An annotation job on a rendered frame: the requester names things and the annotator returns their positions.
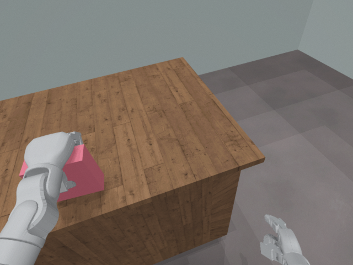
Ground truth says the left robot hand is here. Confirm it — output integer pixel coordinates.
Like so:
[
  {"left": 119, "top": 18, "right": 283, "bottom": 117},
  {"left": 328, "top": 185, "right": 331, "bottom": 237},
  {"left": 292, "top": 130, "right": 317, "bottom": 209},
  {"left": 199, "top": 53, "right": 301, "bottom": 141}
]
[{"left": 24, "top": 131, "right": 84, "bottom": 193}]

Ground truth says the robot right forearm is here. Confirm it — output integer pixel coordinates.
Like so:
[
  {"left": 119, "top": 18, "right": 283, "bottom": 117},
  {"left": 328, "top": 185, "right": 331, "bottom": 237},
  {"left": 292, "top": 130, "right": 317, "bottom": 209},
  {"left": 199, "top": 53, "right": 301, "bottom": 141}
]
[{"left": 282, "top": 252, "right": 310, "bottom": 265}]

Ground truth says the sponge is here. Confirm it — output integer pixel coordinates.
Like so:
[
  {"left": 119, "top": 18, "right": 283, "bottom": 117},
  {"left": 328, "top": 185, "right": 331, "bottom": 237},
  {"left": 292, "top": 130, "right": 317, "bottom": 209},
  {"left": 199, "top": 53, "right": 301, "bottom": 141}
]
[{"left": 19, "top": 144, "right": 104, "bottom": 202}]

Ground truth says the table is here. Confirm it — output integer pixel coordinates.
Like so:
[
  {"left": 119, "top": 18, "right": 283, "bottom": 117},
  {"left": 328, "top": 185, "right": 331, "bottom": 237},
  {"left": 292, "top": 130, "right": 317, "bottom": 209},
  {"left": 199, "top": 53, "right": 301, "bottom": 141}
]
[{"left": 0, "top": 57, "right": 265, "bottom": 265}]

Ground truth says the right robot hand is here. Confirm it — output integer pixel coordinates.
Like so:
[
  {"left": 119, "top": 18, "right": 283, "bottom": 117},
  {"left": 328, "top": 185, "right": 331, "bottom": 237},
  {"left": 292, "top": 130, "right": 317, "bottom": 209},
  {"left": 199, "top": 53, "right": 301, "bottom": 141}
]
[{"left": 260, "top": 214, "right": 302, "bottom": 264}]

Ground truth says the robot left forearm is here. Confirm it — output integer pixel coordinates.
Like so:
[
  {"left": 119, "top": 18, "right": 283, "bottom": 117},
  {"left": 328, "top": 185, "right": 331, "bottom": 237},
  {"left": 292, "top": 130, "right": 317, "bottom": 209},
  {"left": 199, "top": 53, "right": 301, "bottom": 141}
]
[{"left": 0, "top": 163, "right": 63, "bottom": 265}]

